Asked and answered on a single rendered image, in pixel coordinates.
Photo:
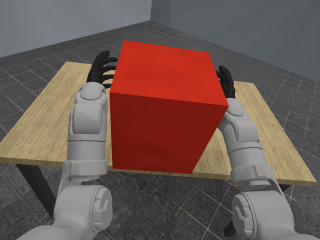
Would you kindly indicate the left robot upper arm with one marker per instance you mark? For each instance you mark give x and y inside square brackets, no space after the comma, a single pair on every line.
[80,213]

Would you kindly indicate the robot right forearm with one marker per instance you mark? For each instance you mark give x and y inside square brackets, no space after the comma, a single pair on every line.
[250,170]

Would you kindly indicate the right robot upper arm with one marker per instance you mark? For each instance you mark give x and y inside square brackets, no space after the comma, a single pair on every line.
[264,215]

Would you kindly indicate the robot left hand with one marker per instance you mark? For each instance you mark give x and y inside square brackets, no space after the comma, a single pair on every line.
[98,69]

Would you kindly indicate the robot right hand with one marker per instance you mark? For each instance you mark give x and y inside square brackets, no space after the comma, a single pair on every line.
[226,82]

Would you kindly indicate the robot left forearm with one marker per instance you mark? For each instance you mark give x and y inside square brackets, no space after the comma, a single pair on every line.
[87,134]

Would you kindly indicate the carton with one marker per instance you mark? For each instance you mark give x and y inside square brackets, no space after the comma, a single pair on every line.
[165,105]

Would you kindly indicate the table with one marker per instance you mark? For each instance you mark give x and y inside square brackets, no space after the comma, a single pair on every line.
[40,138]

